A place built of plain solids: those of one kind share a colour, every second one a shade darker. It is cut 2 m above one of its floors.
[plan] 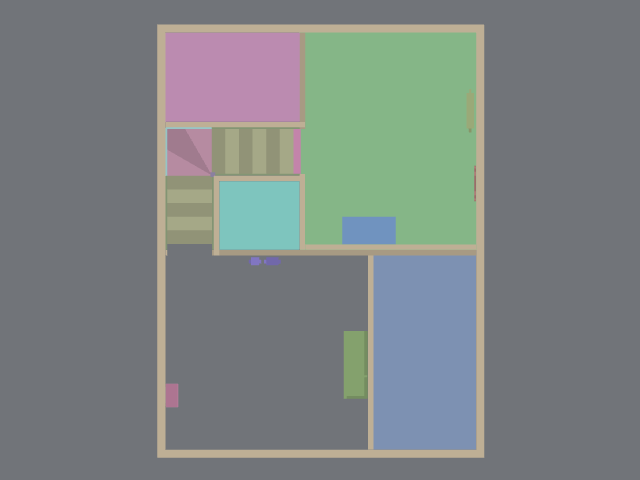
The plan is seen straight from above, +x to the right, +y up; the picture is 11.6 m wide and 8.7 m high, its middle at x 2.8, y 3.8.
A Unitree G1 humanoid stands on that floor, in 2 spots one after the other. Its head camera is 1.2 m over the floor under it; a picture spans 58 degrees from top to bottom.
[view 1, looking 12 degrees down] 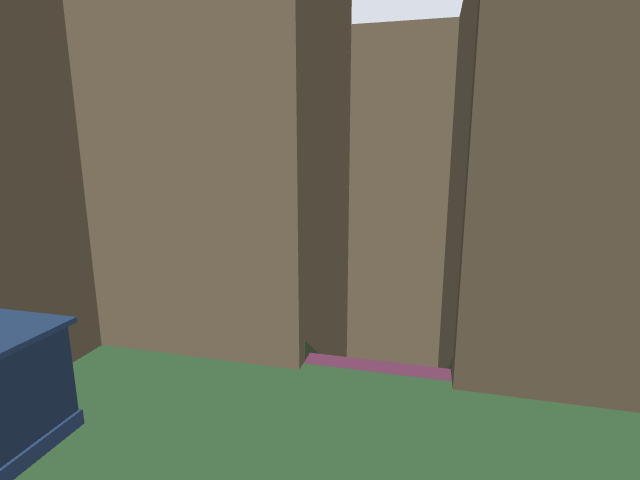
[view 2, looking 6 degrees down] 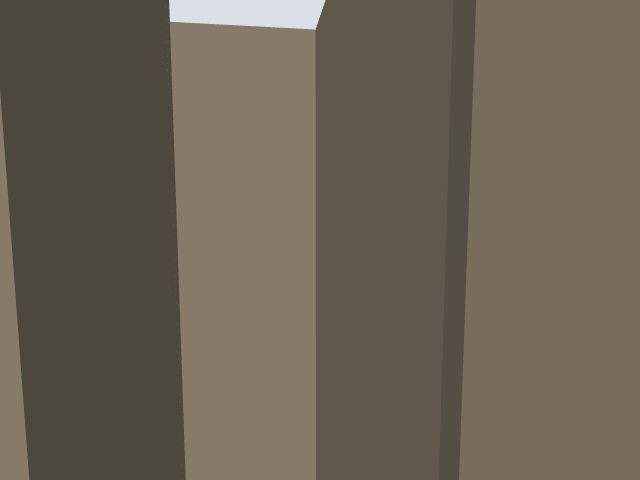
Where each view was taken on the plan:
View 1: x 4.63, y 5.64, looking -166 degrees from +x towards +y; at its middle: wall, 2.85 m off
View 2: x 3.32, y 5.41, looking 172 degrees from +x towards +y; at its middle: wall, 3.13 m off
